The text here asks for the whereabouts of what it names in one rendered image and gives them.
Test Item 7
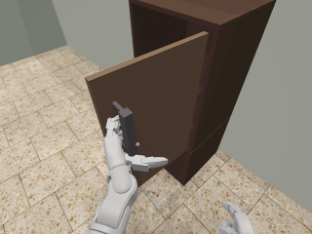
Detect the robot right hand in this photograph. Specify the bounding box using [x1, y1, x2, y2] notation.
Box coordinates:
[218, 201, 255, 234]

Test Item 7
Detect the robot left hand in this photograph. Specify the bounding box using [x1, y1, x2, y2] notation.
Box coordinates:
[102, 115, 169, 172]

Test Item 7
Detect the left robot forearm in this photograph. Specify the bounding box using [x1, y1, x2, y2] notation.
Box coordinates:
[87, 165, 138, 234]

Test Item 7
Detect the cupboard door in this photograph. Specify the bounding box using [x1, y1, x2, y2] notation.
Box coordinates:
[85, 31, 209, 188]

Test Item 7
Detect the handle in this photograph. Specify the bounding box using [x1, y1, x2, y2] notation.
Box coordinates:
[111, 101, 138, 157]

